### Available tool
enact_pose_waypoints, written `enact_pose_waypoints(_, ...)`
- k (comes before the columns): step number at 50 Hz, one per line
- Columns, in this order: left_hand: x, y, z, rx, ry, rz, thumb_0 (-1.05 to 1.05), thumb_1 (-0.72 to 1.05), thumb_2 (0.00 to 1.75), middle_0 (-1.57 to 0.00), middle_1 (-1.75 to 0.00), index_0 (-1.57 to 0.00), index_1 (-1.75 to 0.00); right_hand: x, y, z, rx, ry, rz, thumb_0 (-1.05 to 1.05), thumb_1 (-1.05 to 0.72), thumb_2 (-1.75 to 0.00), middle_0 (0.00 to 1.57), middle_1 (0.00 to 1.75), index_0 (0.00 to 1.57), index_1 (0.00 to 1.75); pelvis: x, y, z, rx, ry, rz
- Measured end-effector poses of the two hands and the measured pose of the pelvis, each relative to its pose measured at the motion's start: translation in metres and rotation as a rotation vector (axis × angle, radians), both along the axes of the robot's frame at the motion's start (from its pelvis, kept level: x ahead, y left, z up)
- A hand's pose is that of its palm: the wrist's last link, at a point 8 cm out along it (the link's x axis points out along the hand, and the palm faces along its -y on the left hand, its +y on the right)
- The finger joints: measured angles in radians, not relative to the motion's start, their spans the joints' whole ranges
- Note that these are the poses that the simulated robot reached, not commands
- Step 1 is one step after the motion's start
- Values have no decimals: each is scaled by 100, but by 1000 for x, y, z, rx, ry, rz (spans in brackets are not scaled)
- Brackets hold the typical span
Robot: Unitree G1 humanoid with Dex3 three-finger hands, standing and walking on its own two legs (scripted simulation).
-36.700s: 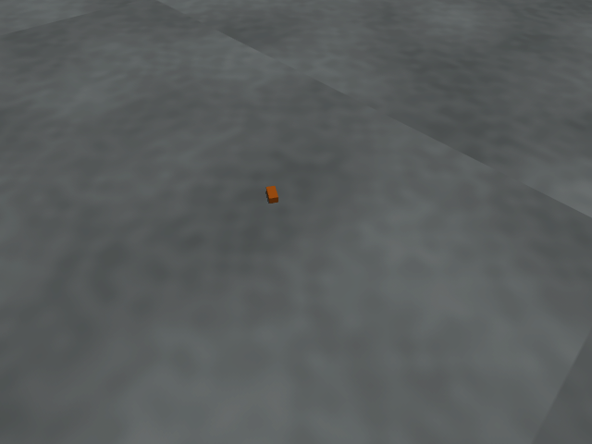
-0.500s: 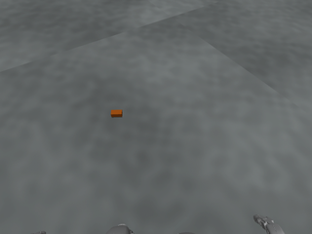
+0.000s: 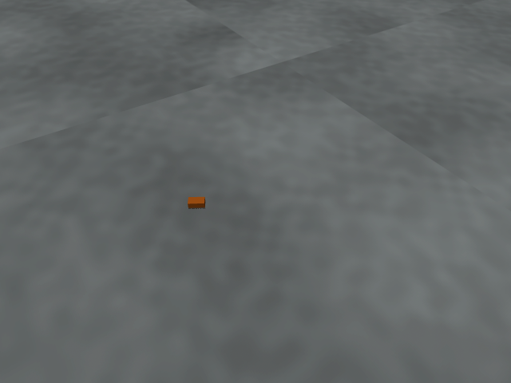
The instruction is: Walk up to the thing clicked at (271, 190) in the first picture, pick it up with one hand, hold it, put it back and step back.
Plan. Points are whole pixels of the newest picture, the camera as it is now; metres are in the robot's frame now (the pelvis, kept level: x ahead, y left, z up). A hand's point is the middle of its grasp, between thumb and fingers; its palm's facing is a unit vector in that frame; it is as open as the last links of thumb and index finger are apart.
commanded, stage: step back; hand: left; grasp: from above
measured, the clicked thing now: (196, 202) +1.09 +0.27 -0.75
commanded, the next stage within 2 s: stand in 0.68 s
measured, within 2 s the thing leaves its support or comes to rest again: neither
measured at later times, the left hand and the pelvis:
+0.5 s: hand out of the picture +0.10 +0.28 -0.16, palm faces +0.05 -0.93 -0.36, open 7.4 cm; pelvis +0.05 +0.01 -0.01, yaw +2 degrees
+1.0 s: hand out of the picture +0.16 +0.26 -0.14, palm faces -0.02 -0.94 -0.34, open 7.4 cm; pelvis +0.07 +0.01 +0.02, yaw +1 degrees
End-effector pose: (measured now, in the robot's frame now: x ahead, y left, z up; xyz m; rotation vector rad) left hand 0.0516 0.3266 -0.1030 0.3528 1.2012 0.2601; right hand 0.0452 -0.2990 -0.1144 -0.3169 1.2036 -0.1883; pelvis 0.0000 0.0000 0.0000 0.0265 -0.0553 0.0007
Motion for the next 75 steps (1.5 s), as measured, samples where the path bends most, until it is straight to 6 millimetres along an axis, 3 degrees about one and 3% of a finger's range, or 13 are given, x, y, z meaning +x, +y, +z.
enact_pose_waypoints(7,8,-23,3,11,-42,5,1,90,90,-21,-30,-21,-30,17,-21,-9,-4,19,-2,0,-90,-90,20,30,21,30,10,-17,-3,-23,2,6)
enact_pose_waypoints(14,6,-28,9,-4,-21,48,1,90,90,-21,-30,-21,-30,50,-26,-2,-20,28,47,0,-90,-90,20,29,20,30,29,-12,5,-21,4,32)
enact_pose_waypoints(25,42,-8,-20,-39,14,54,1,90,90,-21,-30,-21,-30,110,13,-1,-26,-33,79,0,-90,-90,20,29,20,30,49,7,-6,-20,8,31)
enact_pose_waypoints(35,71,-14,-10,-49,7,4,1,90,90,-21,-30,-21,-30,150,32,7,32,-105,69,0,-90,-90,20,30,21,30,62,8,5,-34,23,6)
enact_pose_waypoints(41,87,-18,-2,-58,-3,-16,1,90,90,-21,-30,-21,-30,146,28,10,36,-88,49,0,-90,-90,20,30,21,30,67,11,11,-29,17,10)
enact_pose_waypoints(48,100,-20,1,-63,-22,-33,1,90,90,-21,-30,-21,-30,122,19,12,17,-33,9,0,-90,-90,20,30,21,30,68,11,15,-28,12,10)
enact_pose_waypoints(60,95,-19,-1,-68,11,-39,1,90,90,-21,-30,-21,-30,84,13,12,0,42,-39,0,-90,-90,20,29,20,30,66,13,17,-26,18,6)
enact_pose_waypoints(66,87,-17,-2,-68,35,-30,1,90,90,-21,-30,-21,-30,80,15,10,5,55,-36,0,-90,-90,20,29,20,30,66,13,17,-25,21,7)
enact_pose_waypoints(75,79,-16,-3,-70,41,-22,1,90,90,-21,-30,-21,-30,90,19,10,9,33,-17,0,-90,-90,20,29,20,30,65,14,17,-29,19,10)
